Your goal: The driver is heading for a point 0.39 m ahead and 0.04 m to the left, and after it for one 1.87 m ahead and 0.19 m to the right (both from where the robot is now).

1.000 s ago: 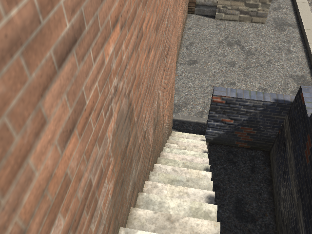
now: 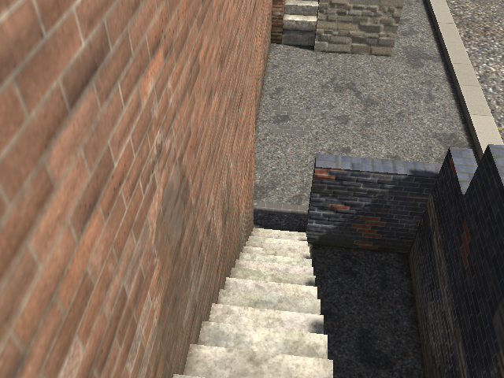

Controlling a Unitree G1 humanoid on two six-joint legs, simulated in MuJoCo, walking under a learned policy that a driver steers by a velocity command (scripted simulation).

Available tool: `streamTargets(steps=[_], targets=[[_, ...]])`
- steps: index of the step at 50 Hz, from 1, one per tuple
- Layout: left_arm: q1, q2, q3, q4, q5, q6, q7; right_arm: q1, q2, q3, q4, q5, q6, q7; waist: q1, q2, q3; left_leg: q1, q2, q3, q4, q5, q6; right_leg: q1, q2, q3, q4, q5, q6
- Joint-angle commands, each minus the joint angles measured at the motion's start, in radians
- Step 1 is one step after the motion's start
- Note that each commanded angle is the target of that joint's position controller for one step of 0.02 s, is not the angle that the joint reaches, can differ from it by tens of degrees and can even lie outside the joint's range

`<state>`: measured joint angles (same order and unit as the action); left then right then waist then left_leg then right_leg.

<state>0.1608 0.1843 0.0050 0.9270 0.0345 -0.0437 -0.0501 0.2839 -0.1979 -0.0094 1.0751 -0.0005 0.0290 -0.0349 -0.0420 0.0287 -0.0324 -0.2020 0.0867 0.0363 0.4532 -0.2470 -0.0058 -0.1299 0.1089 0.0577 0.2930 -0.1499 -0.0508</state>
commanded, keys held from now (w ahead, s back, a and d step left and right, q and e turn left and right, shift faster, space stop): w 0.80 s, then no key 0.20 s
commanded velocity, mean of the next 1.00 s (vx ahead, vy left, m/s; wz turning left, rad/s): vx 0.31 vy -0.04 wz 0.00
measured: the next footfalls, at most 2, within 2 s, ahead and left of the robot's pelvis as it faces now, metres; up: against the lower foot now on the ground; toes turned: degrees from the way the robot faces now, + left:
left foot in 0.66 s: +0.28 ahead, +0.22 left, -0.20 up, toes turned +8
right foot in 1.16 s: +0.23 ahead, -0.08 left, -0.21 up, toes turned +5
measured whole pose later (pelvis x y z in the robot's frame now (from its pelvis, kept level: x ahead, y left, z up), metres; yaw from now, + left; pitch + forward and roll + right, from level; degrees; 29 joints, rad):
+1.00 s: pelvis +0.17 +0.12 -0.23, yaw +0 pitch -5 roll -6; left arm 0.12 0.28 0.02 0.84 0.03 0.17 -0.03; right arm 0.45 -0.17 0.07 0.92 0.04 -0.08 -0.07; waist 0.02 -0.15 0.07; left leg -0.34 0.18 -0.04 0.70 -0.27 -0.07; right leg -0.65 0.15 0.21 1.36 -0.23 0.08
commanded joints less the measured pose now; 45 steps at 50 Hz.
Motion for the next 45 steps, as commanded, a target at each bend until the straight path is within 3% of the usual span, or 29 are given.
streamTargets(steps=[1,6,9,11,13,14,15,18,19,20,21,22,23,24,25,27,30,31,32,33,34,35,36,37,40,41,42,43,45], targets=[[-0.059,0.157,0.046,-0.066,-0.007,0.005,0.001,0.089,-0.102,-0.019,-0.031,-0.01,-0.029,-0.008,-0.029,-0.08,0.079,0.026,-0.019,0.02,0.014,-0.151,0.051,-0.171,-0.194,0.218,-0.112,-0.488,-0.063],[0.066,0.054,0.036,-0.064,0.009,0.024,0.0,0.047,-0.164,-0.036,-0.078,0.02,-0.089,-0.014,0.054,0.242,0.132,-0.199,0.096,-0.239,-0.292,-0.251,0.137,-0.03,-0.002,-0.077,0.425,-0.258,-0.013],[0.169,0.059,0.037,-0.042,0.017,-0.001,0.011,0.008,-0.175,-0.055,-0.11,0.028,-0.085,0.002,0.101,0.112,0.076,-0.194,0.112,-0.211,-0.145,-0.085,0.17,-0.01,-0.054,-0.049,0.479,-0.31,-0.01],[0.267,0.065,0.038,-0.03,0.038,-0.012,0.015,-0.059,-0.151,-0.057,-0.132,0.03,-0.077,-0.003,0.144,-0.033,0.086,-0.336,-0.013,-0.057,0.097,0.004,0.122,0.18,-0.089,0.06,0.204,-0.3,-0.047],[0.441,0.206,0.072,-0.014,0.017,-0.003,0.017,-0.064,-0.138,-0.059,-0.169,0.017,-0.089,-0.008,0.178,-0.233,0.091,-0.692,-0.076,-0.044,0.337,-0.284,0.111,0.403,-0.347,0.465,0.144,0.222,-0.153],[0.483,0.307,0.102,0.022,0.003,-0.009,0.014,-0.047,-0.149,-0.055,-0.186,0.004,-0.09,-0.009,0.166,-0.308,0.145,-0.727,-0.017,-0.085,0.378,-0.29,0.082,0.314,-0.464,0.602,0.083,0.178,-0.29],[0.387,0.24,0.086,-0.01,0.016,-0.024,0.009,-0.09,-0.188,-0.062,-0.175,-0.001,-0.081,-0.008,0.137,-0.197,0.193,-0.651,0.006,-0.09,0.418,-0.188,0.054,0.198,-0.427,0.545,0.061,0.091,-0.291],[0.187,0.188,0.063,-0.072,0.033,-0.026,0.006,-0.014,-0.153,-0.056,-0.14,0.018,-0.049,0.017,0.017,-0.182,0.173,-0.331,-0.025,-0.037,0.541,0.028,0.017,-0.152,-0.318,0.356,0.061,0.074,-0.205],[0.04,0.121,0.057,-0.122,0.006,-0.066,0.056,0.241,-0.034,-0.01,-0.142,-0.163,-0.104,0.089,-0.062,-0.02,0.271,-0.219,-0.05,-0.117,0.618,-0.028,0.043,-0.496,-0.288,0.279,0.261,-0.373,-0.204],[0.108,0.091,0.035,-0.086,0.022,-0.1,0.083,0.165,0.024,0.005,-0.155,-0.198,-0.115,0.108,0.011,-0.071,0.24,-0.451,-0.007,-0.231,0.614,0.112,0.028,-0.366,-0.322,0.311,0.333,-0.356,-0.224],[0.357,0.065,0.024,-0.014,-0.004,-0.121,0.127,0.065,-0.033,-0.003,-0.197,-0.196,-0.106,0.119,0.132,-0.119,0.15,-0.726,-0.011,-0.203,0.51,0.275,0.018,-0.037,-0.298,0.309,0.423,-0.337,-0.219],[0.423,0.16,0.034,0.04,-0.003,-0.075,0.077,-0.231,-0.101,-0.06,-0.266,0.006,-0.114,0.031,0.155,-0.119,0.171,-0.718,-0.005,-0.101,0.386,0.41,0.0,-0.022,-0.303,0.358,0.231,-0.155,-0.209],[0.362,0.201,0.051,0.024,0.011,-0.056,0.049,-0.281,-0.109,-0.056,-0.295,0.024,-0.111,0.004,0.149,-0.143,0.16,-0.638,0.029,-0.154,0.342,0.423,-0.008,-0.083,-0.331,0.414,0.237,-0.174,-0.226],[0.408,0.095,0.018,0.003,0.04,-0.096,0.111,-0.096,-0.056,0.025,-0.296,-0.167,-0.105,0.089,0.165,-0.166,0.111,-0.66,0.036,-0.145,0.392,0.395,-0.022,-0.137,-0.306,0.3,0.553,-0.379,-0.176],[0.444,0.083,0.007,0.033,0.032,-0.085,0.125,-0.001,0.005,0.036,-0.262,-0.208,-0.075,0.142,0.16,-0.064,0.116,-0.43,0.004,-0.056,0.171,0.733,0.013,-0.313,-0.193,0.077,0.596,-0.468,-0.109],[0.414,0.215,0.019,0.033,0.079,-0.069,0.099,-0.12,-0.008,0.044,-0.372,-0.129,-0.028,0.212,0.184,-0.145,0.15,-0.153,-0.055,0.032,0.277,0.586,-0.024,-0.658,-0.187,0.088,0.566,-0.761,-0.12],[0.379,0.254,0.008,0.04,0.028,-0.071,0.108,-0.081,-0.047,0.051,-0.453,-0.11,0.003,0.215,0.116,-0.107,0.174,-0.037,0.016,-0.032,-0.096,0.544,-0.036,-0.549,-0.204,0.22,0.698,-0.881,-0.096],[0.299,0.224,0.039,-0.033,0.043,-0.016,0.09,0.261,-0.158,-0.061,-0.24,0.122,-0.063,0.039,0.037,0.048,0.131,0.016,0.148,-0.091,-0.375,0.83,-0.007,-0.285,-0.194,0.237,0.854,-0.47,-0.036],[0.406,0.221,0.046,0.067,-0.04,0.057,0.066,0.395,-0.277,-0.098,-0.2,0.008,-0.089,-0.036,-0.009,-0.072,0.013,0.308,0.223,-0.201,-0.347,0.784,-0.093,-0.322,0.01,0.118,1.255,-0.614,-0.052],[0.386,0.148,0.059,0.104,-0.05,0.085,0.046,0.503,-0.312,-0.09,-0.193,-0.004,-0.115,-0.035,-0.025,-0.145,-0.071,0.551,0.282,-0.265,0.028,0.952,-0.194,-0.556,0.075,0.117,1.468,-0.852,-0.011],[0.543,0.085,0.05,0.101,-0.057,0.106,0.035,0.537,-0.323,-0.075,-0.147,0.017,-0.095,-0.014,0.085,0.03,-0.093,0.58,0.282,-0.144,0.325,1.404,-0.347,-0.653,0.068,0.085,1.627,-0.934,-0.004],[0.61,0.012,0.026,0.067,-0.072,0.143,0.039,0.431,-0.381,-0.085,-0.16,0.063,-0.086,-0.016,0.181,0.265,-0.139,0.557,0.385,-0.345,0.201,1.176,-0.258,-0.773,0.057,0.054,1.769,-0.777,0.018],[0.518,-0.01,0.008,0.053,-0.023,0.155,0.052,0.296,-0.366,-0.088,-0.206,0.095,-0.087,-0.033,0.156,0.35,-0.179,0.421,0.434,-0.5,0.02,0.54,-0.069,-0.801,0.036,0.055,1.858,-0.618,0.035],[0.43,0.03,0.017,0.053,0.021,0.166,0.053,0.227,-0.271,-0.051,-0.227,0.105,-0.081,-0.049,0.134,0.284,-0.131,0.26,0.377,-0.495,-0.1,0.152,-0.064,-0.738,0.024,0.077,1.831,-0.509,0.046],[0.209,0.099,0.024,-0.031,0.022,0.216,0.036,0.166,-0.177,0.005,-0.209,0.047,-0.1,-0.045,0.121,0.149,0.07,-0.118,0.321,-0.376,-0.068,-0.084,0.062,-0.661,0.023,0.144,1.629,-0.285,0.058],[0.125,0.07,-0.002,-0.133,0.037,0.178,0.018,0.064,-0.132,0.017,-0.18,0.112,-0.106,-0.038,0.162,0.347,0.075,-0.248,0.202,-0.212,-0.116,-0.359,0.046,-0.631,-0.046,0.069,1.452,-0.232,0.106],[0.181,0.101,0.02,-0.05,0.032,0.212,0.039,0.122,-0.164,0.017,-0.208,0.039,-0.114,-0.042,0.108,0.202,0.103,-0.225,0.27,-0.329,-0.06,-0.079,0.07,-0.622,0.076,0.127,1.624,-0.189,0.09],[0.195,0.093,0.024,-0.049,0.036,0.217,0.056,0.18,-0.163,0.018,-0.178,0.047,-0.123,-0.038,0.109,0.188,0.094,-0.16,0.3,-0.35,-0.001,0.189,0.085,-0.678,0.075,0.155,1.65,-0.219,0.091],[0.117,0.056,0.004,-0.1,0.011,0.233,0.043,0.181,-0.142,0.04,-0.194,0.061,-0.127,-0.044,0.135,0.146,0.14,-0.2,0.272,-0.305,-0.027,0.007,0.075,-0.685,0.042,0.205,1.319,-0.114,0.123]])
Velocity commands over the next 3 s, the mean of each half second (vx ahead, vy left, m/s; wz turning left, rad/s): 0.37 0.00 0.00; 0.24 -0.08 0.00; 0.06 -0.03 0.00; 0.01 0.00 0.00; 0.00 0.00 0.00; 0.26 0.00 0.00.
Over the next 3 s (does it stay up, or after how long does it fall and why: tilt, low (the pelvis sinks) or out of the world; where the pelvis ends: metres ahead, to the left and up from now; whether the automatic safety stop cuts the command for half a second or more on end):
stays up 0.31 0.02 -0.26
